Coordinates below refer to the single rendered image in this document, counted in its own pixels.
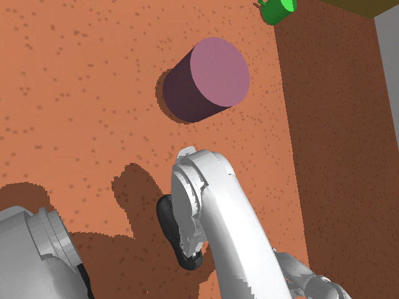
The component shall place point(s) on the right robot foot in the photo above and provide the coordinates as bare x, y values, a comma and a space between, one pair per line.
170, 229

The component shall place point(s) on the left robot foot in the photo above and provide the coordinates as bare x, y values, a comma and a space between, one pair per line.
86, 280

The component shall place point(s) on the right robot arm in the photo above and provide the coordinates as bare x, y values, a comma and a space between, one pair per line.
320, 287

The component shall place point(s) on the right robot hand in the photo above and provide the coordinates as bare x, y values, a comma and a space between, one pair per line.
296, 273

